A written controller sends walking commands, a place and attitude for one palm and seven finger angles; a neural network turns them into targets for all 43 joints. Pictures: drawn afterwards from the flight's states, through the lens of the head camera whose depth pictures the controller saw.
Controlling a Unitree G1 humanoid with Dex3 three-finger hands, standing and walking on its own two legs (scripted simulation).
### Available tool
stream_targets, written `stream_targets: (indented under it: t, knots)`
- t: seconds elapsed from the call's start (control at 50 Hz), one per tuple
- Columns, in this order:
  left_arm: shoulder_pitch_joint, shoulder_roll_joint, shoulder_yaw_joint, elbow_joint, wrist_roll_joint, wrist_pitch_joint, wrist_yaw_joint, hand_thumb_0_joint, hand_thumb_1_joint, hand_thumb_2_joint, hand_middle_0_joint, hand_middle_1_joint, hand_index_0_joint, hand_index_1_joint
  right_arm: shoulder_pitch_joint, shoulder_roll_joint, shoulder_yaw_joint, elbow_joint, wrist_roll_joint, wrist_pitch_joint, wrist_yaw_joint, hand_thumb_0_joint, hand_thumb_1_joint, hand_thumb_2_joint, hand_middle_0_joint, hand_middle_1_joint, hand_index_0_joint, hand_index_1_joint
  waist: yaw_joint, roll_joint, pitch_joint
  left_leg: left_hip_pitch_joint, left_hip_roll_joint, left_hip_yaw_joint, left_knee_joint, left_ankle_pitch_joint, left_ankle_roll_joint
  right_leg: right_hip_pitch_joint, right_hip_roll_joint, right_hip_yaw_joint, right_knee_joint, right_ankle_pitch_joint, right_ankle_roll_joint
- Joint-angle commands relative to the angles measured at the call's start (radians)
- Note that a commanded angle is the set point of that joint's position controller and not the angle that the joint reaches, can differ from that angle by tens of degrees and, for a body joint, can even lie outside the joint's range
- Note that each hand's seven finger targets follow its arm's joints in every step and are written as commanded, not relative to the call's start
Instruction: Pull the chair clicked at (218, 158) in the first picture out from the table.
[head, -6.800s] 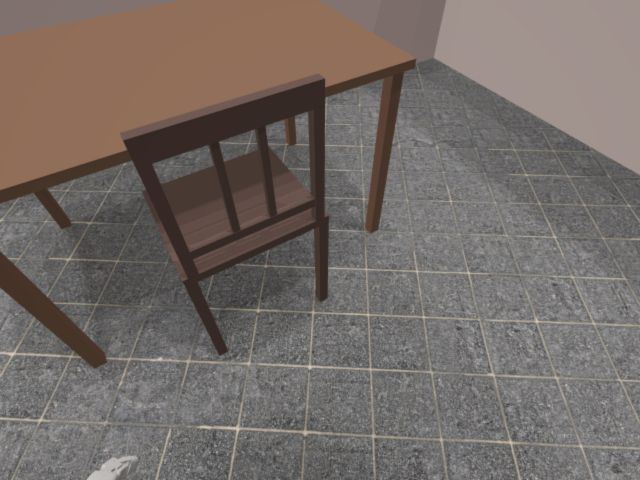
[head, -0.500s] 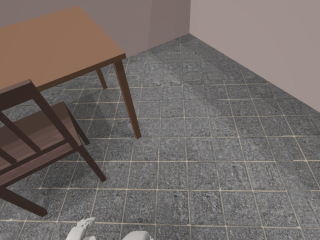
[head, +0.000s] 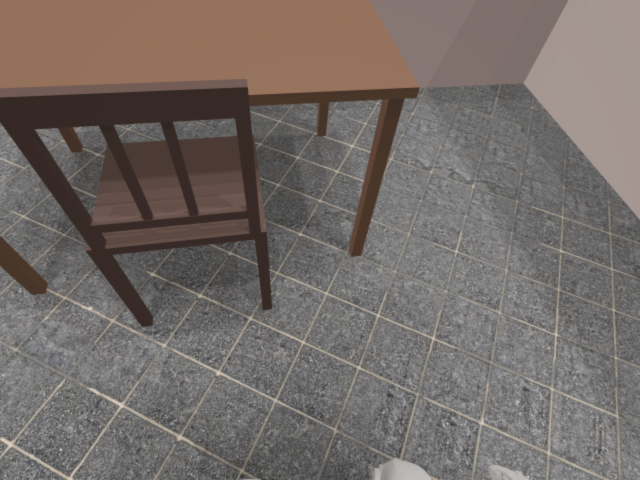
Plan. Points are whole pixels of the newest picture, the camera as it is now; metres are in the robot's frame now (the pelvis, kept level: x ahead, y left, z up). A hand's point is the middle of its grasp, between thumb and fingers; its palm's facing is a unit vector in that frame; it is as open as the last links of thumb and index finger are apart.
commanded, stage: turn to face it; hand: left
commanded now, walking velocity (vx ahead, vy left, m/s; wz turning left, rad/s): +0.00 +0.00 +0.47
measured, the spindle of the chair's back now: (129, 175) +0.63 +0.43 -0.11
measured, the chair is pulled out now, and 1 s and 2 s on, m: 0.00 0.00 0.00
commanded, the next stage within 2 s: take the last steps up to it in 0.42 s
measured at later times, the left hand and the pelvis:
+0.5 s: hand out of the picture +0.05 +0.16 -0.13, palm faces +0.22 -0.93 -0.29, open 7.3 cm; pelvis -0.01 -0.05 +0.00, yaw +13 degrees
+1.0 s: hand out of the picture -0.11 +0.16 -0.17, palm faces +0.37 -0.91 -0.16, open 7.4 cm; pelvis +0.02 +0.02 +0.01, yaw +17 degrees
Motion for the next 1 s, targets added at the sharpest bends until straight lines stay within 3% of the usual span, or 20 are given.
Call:
stream_targets:
  t: [0.0,0.2,0.3,0.32,0.34,0.36,0.38,0.4,0.46,0.5,0.58,0.7,0.76,0.8,0.82,0.84,0.86,0.88,0.92,0.98]
  knots:
    - [-0.02,0.069,0.012,-0.086,-0.006,-0.035,0.002,0.0,0.9,0.9,-0.2,-0.3,-0.2,-0.3,0.066,-0.193,-0.048,-0.041,-0.003,-0.018,-0.016,0.0,-0.9,-0.9,0.2,0.3,0.2,0.3,-0.04,0.144,-0.161,0.193,0.242,-0.255,-0.183,0.573,0.106,-0.068,0.009,0.049,-0.024,0.06,0.016]
    - [-0.1,0.032,-0.001,-0.126,-0.012,-0.041,0.014,0.0,0.9,0.9,-0.2,-0.3,-0.2,-0.3,0.108,-0.173,-0.054,-0.022,-0.012,-0.005,-0.018,0.0,-0.9,-0.9,0.2,0.3,0.2,0.3,-0.061,0.176,-0.139,0.157,0.233,-0.392,-0.171,0.515,0.141,0.035,0.071,0.058,-0.292,-0.008,-0.003]
    - [0.008,0.029,-0.002,-0.096,-0.018,-0.061,0.022,0.0,0.9,0.9,-0.2,-0.3,-0.2,-0.3,0.071,-0.149,-0.05,-0.02,-0.004,-0.002,-0.014,0.0,-0.9,-0.9,0.2,0.3,0.2,0.3,-0.002,0.134,-0.164,-0.001,0.17,-0.387,-0.093,0.431,0.085,0.316,0.1,0.042,-0.643,0.198,-0.027]
    - [0.04,0.053,0.004,-0.087,-0.014,-0.072,0.025,0.0,0.9,0.9,-0.2,-0.3,-0.2,-0.3,0.077,-0.124,-0.047,-0.016,0.003,-0.004,-0.01,0.0,-0.9,-0.9,0.2,0.3,0.2,0.3,0.011,0.069,-0.185,-0.061,0.121,-0.351,-0.031,0.311,0.036,0.426,0.049,0.086,-0.774,0.289,-0.036]
    - [0.057,0.13,0.015,-0.082,-0.001,-0.083,0.032,0.0,0.9,0.9,-0.2,-0.3,-0.2,-0.3,0.098,-0.063,-0.038,-0.021,0.014,-0.008,-0.006,0.0,-0.9,-0.9,0.2,0.3,0.2,0.3,0.009,-0.146,-0.199,-0.217,0.005,-0.207,0.135,0.018,-0.038,0.544,-0.164,0.299,-0.835,0.39,-0.102]
    - [0.059,0.181,0.022,-0.094,0.003,-0.08,0.028,0.0,0.9,0.9,-0.2,-0.3,-0.2,-0.3,0.084,-0.069,-0.045,-0.045,0.008,-0.001,-0.01,0.0,-0.9,-0.9,0.2,0.3,0.2,0.3,0.016,-0.236,-0.163,-0.271,-0.067,-0.104,0.332,-0.3,-0.078,0.447,-0.347,0.437,-0.853,0.513,-0.227]
    - [0.033,0.159,0.017,-0.104,-0.003,-0.074,0.03,0.0,0.9,0.9,-0.2,-0.3,-0.2,-0.3,0.076,-0.099,-0.056,-0.034,0.0,0.014,-0.01,0.0,-0.9,-0.9,0.2,0.3,0.2,0.3,0.007,-0.117,-0.126,-0.238,-0.03,-0.14,0.478,-0.3,-0.078,0.341,-0.348,0.374,-0.856,0.51,-0.274]
    - [-0.025,0.118,0.018,-0.108,-0.004,-0.078,0.034,0.0,0.9,0.9,-0.2,-0.3,-0.2,-0.3,0.093,-0.096,-0.057,-0.01,-0.006,0.029,-0.007,0.0,-0.9,-0.9,0.2,0.3,0.2,0.3,-0.021,-0.18,-0.096,-0.243,-0.007,-0.155,0.559,-0.25,-0.077,0.28,-0.281,0.322,-0.879,0.424,-0.259]
    - [-0.071,0.065,-0.001,-0.109,-0.007,-0.082,0.024,0.0,0.9,0.9,-0.2,-0.3,-0.2,-0.3,0.129,-0.08,-0.056,0.04,-0.008,0.038,0.008,0.0,-0.9,-0.9,0.2,0.3,0.2,0.3,-0.05,-0.092,-0.039,-0.24,0.011,-0.1,0.673,-0.093,-0.091,0.229,-0.162,0.162,-0.881,0.303,-0.209]
    - [-0.045,0.061,0.0,-0.099,-0.004,-0.086,0.025,0.0,0.9,0.9,-0.2,-0.3,-0.2,-0.3,0.132,-0.068,-0.051,0.05,-0.007,0.038,0.01,0.0,-0.9,-0.9,0.2,0.3,0.2,0.3,-0.043,-0.102,-0.043,-0.236,0.021,-0.087,0.646,-0.063,-0.099,0.249,-0.147,0.13,-0.889,0.287,-0.202]
    - [0.1,0.067,0.005,-0.032,0.001,-0.103,0.018,0.0,0.9,0.9,-0.2,-0.3,-0.2,-0.3,0.066,-0.069,-0.044,0.042,-0.016,0.026,0.019,0.0,-0.9,-0.9,0.2,0.3,0.2,0.3,0.019,-0.104,-0.052,-0.284,0.052,-0.06,0.523,-0.067,-0.099,0.375,-0.176,0.189,-0.952,0.075,-0.21]
    - [0.193,0.072,0.006,0.044,0.015,-0.119,0.005,0.0,0.9,0.9,-0.2,-0.3,-0.2,-0.3,0.004,-0.039,-0.026,0.037,-0.013,-0.006,0.028,0.0,-0.9,-0.9,0.2,0.3,0.2,0.3,0.047,-0.122,-0.041,-0.225,0.076,0.007,0.245,-0.134,-0.074,0.408,-0.192,0.199,-0.997,-0.028,-0.237]
    - [0.197,0.075,0.005,0.08,0.014,-0.116,0.0,0.0,0.9,0.9,-0.2,-0.3,-0.2,-0.3,0.047,-0.012,-0.013,0.059,-0.008,-0.026,0.023,0.0,-0.9,-0.9,0.2,0.3,0.2,0.3,0.032,-0.123,-0.063,-0.075,0.049,0.053,0.075,-0.143,-0.051,0.359,-0.173,0.155,-0.959,0.031,-0.239]
    - [0.171,0.064,0.003,0.099,0.003,-0.109,-0.003,0.0,0.9,0.9,-0.2,-0.3,-0.2,-0.3,0.137,-0.001,-0.006,0.102,-0.007,-0.039,0.014,0.0,-0.9,-0.9,0.2,0.3,0.2,0.3,-0.015,-0.104,-0.076,0.123,0.023,0.1,-0.099,-0.031,-0.051,0.248,-0.116,0.087,-0.891,-0.018,-0.195]
    - [0.156,0.04,-0.003,0.103,-0.004,-0.106,-0.005,0.0,0.9,0.9,-0.2,-0.3,-0.2,-0.3,0.194,-0.025,-0.008,0.126,-0.005,-0.049,0.005,0.0,-0.9,-0.9,0.2,0.3,0.2,0.3,-0.044,-0.038,-0.082,0.256,0.038,0.077,-0.172,-0.005,-0.05,0.151,-0.081,0.051,-0.817,-0.036,-0.166]
    - [0.144,-0.005,-0.015,0.096,-0.01,-0.101,-0.011,0.0,0.9,0.9,-0.2,-0.3,-0.2,-0.3,0.267,-0.089,-0.023,0.148,-0.007,-0.058,-0.007,0.0,-0.9,-0.9,0.2,0.3,0.2,0.3,-0.084,0.137,-0.096,0.377,0.164,-0.095,-0.234,-0.107,-0.014,0.007,-0.011,-0.016,-0.643,-0.046,-0.121]
    - [0.128,-0.067,-0.028,0.072,-0.008,-0.101,-0.017,0.0,0.9,0.9,-0.2,-0.3,-0.2,-0.3,0.336,-0.179,-0.042,0.162,-0.012,-0.057,-0.014,0.0,-0.9,-0.9,0.2,0.3,0.2,0.3,-0.11,0.354,-0.076,0.405,0.381,-0.376,-0.365,-0.257,0.065,-0.157,0.076,-0.115,-0.396,-0.096,-0.083]
    - [0.067,-0.035,-0.024,0.042,0.003,-0.101,-0.015,0.0,0.9,0.9,-0.2,-0.3,-0.2,-0.3,0.352,-0.199,-0.045,0.155,-0.009,-0.049,-0.019,0.0,-0.9,-0.9,0.2,0.3,0.2,0.3,-0.117,0.275,-0.011,0.335,0.44,-0.439,-0.408,-0.309,0.113,-0.206,0.059,-0.041,-0.266,-0.103,-0.094]
    - [0.043,-0.031,-0.013,0.066,0.015,-0.092,-0.021,0.0,0.9,0.9,-0.2,-0.3,-0.2,-0.3,0.264,-0.12,-0.022,0.149,-0.013,-0.056,-0.027,0.0,-0.9,-0.9,0.2,0.3,0.2,0.3,-0.084,0.252,0.088,0.182,0.375,-0.353,-0.446,-0.318,0.1,-0.208,0.018,0.01,-0.13,0.0,-0.097]
    - [0.114,-0.048,-0.015,0.117,0.008,-0.093,-0.038,0.0,0.9,0.9,-0.2,-0.3,-0.2,-0.3,0.22,-0.052,0.003,0.144,-0.002,-0.082,-0.032,0.0,-0.9,-0.9,0.2,0.3,0.2,0.3,-0.027,0.156,0.111,0.145,0.291,-0.174,-0.432,0.002,0.078,-0.165,0.005,0.011,-0.072,0.175,-0.078]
